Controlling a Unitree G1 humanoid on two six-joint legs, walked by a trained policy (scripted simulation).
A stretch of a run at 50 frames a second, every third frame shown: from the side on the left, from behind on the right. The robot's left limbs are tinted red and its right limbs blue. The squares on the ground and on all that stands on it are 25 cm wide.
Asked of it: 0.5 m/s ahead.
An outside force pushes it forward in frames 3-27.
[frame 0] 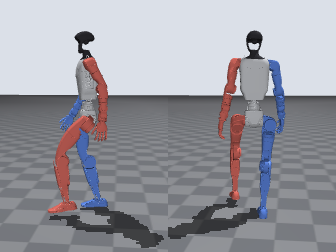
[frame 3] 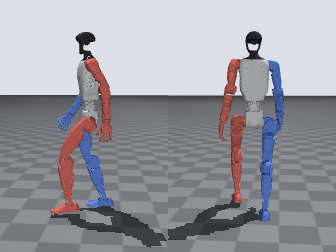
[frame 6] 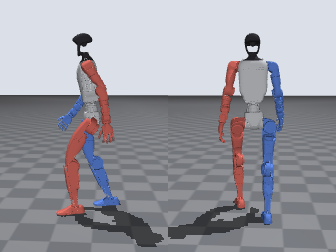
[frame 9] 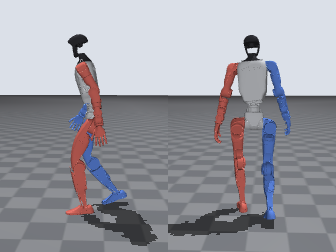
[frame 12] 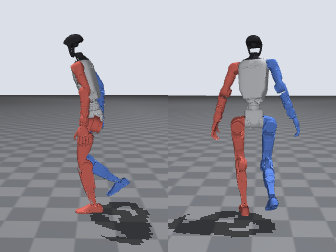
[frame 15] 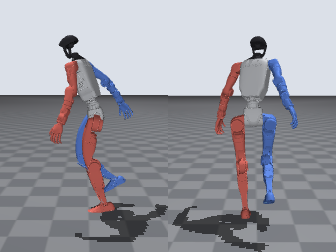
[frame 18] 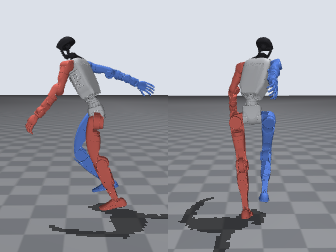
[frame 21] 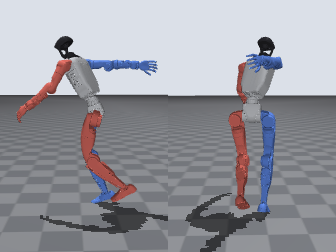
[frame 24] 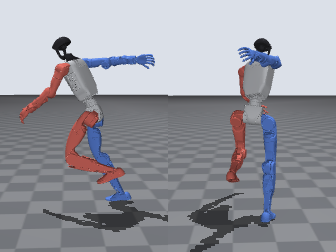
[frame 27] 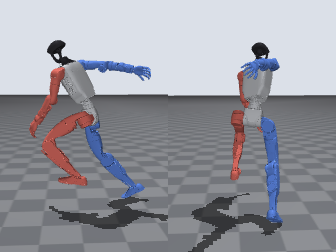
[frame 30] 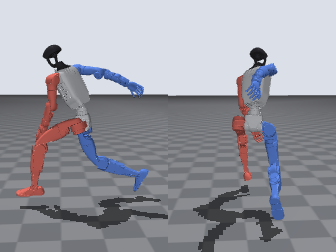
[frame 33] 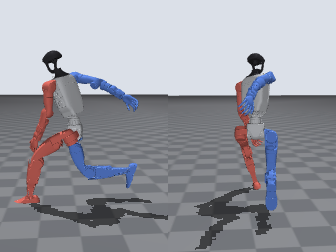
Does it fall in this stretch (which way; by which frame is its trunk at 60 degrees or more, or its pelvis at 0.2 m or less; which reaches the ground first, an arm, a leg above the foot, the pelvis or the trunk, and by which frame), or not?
no
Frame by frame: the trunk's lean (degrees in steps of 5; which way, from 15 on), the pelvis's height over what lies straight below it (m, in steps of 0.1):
0: 5, 0.8
3: 5, 0.8
6: 10, 0.8
9: 15 forward, 0.8
12: 20 forward, 0.8
15: 25 forward, 0.8
18: 30 forward, 0.8
21: 30 forward, 0.8
24: 30 forward, 0.8
27: 30 forward, 0.7
30: 30 forward, 0.7
33: 20 forward, 0.6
